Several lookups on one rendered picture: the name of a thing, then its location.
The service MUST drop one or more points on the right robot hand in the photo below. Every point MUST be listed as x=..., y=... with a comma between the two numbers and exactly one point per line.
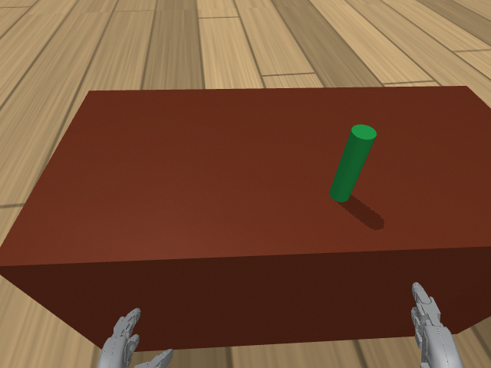
x=438, y=347

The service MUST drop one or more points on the can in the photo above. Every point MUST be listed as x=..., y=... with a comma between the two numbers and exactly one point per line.
x=355, y=153

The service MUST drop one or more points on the left robot hand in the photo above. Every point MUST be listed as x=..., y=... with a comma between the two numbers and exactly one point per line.
x=118, y=350

